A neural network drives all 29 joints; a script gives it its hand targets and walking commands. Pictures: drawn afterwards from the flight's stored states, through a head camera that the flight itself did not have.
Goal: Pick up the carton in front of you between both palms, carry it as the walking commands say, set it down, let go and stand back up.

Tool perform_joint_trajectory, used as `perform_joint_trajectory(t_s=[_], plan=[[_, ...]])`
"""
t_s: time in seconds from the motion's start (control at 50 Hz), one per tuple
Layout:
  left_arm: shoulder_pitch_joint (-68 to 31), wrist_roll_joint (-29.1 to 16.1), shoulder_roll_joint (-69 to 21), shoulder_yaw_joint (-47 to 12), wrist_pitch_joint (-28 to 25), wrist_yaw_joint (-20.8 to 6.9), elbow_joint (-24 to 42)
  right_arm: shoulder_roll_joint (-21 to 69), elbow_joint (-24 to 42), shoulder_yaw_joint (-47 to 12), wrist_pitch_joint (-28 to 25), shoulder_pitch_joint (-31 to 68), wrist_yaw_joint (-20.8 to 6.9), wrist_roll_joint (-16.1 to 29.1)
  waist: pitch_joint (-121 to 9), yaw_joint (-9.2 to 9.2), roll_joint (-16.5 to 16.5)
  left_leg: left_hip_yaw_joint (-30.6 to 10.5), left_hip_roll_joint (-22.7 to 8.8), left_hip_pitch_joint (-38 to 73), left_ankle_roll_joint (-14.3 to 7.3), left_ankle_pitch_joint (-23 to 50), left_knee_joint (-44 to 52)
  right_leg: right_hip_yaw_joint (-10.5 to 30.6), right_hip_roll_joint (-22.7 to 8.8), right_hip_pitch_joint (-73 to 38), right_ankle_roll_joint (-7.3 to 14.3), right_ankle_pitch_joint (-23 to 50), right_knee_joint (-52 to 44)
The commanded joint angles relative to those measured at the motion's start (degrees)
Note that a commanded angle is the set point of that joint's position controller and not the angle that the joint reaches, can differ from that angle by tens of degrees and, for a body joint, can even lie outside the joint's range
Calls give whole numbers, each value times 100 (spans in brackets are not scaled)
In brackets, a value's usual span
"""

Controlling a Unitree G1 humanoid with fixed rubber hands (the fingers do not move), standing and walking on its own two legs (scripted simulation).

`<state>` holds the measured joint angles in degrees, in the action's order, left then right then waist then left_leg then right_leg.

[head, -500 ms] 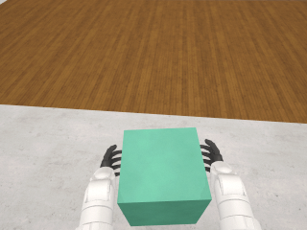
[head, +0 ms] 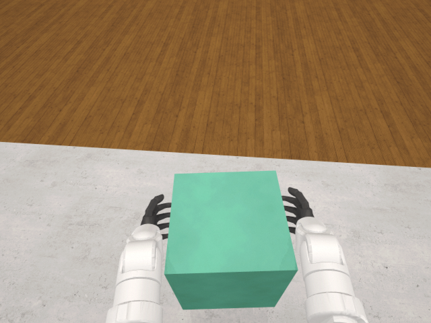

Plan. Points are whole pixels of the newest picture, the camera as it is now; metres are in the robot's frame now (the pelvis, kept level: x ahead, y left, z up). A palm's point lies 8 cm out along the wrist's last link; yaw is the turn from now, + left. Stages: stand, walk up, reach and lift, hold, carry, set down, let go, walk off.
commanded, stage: reach and lift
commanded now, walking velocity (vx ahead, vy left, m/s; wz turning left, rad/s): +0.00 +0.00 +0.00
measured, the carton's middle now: (227, 243) +0.31 +0.00 -0.05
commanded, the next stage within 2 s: hold in 0.48 s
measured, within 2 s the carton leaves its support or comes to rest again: neither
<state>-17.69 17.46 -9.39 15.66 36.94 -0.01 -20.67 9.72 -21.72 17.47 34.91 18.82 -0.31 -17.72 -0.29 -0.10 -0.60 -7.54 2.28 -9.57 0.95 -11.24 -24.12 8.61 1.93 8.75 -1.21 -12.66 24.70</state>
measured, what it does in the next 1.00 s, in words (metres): stands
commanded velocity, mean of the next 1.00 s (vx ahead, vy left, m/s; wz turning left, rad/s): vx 0.00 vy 0.00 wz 0.00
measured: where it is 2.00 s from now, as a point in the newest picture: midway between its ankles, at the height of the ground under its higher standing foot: outside the picture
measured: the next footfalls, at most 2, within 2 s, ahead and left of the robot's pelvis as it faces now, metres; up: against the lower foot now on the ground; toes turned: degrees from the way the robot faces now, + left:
left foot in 1.50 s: +0.16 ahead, +0.09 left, +0.00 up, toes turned +7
right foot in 1.80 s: +0.38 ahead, -0.15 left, +0.00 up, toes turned -13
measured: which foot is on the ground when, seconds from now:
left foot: down 0.00-1.00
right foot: down 0.00-1.00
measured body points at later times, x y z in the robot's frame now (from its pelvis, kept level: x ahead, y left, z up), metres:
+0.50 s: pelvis +0.01 +0.00 +0.00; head -0.03 +0.00 +0.45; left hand +0.31 +0.15 +0.03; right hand +0.32 -0.15 +0.03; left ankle +0.02 +0.13 -0.74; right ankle +0.01 -0.14 -0.74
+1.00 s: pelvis +0.00 +0.00 +0.00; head -0.05 +0.00 +0.45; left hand +0.30 +0.15 +0.05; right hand +0.31 -0.15 +0.05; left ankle +0.02 +0.13 -0.74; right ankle +0.01 -0.13 -0.74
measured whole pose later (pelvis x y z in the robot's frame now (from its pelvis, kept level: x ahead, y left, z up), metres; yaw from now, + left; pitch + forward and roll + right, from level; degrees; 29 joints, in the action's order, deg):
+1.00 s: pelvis +0.00 +0.00 +0.00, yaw +0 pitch -7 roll +0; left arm -17.2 17.0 -9.2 13.7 44.1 -0.2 -15.3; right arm 9.5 -16.1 15.4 42.3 18.1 -0.6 -17.6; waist 0.4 0.0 -0.3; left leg -7.3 1.8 -3.9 1.0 -10.0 -20.8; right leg 8.0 1.8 3.0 -0.9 -11.3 21.2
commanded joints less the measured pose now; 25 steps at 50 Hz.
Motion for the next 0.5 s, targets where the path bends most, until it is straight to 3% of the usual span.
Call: perform_joint_trajectory(t_s=[0.0,0.2,0.48], plan=[[-2951,-1452,-5502,-3175,-223,-1410,190,5454,-161,-3157,-17,2592,-1514,1382,-1549,7,106,411,320,799,26,869,377,-539,399,-173,48,830,-440],[-2615,-1567,-5407,-3301,-85,-1403,546,5426,198,-3308,135,2240,-1476,1486,-1534,12,54,400,354,964,36,1282,454,-502,407,-415,-2,1305,-537],[-2634,-1701,-5333,-3485,94,-1443,888,5504,540,-3501,337,2206,-1432,1629,-1476,10,3,403,389,1033,11,1251,506,-458,371,-599,-33,1451,-633]])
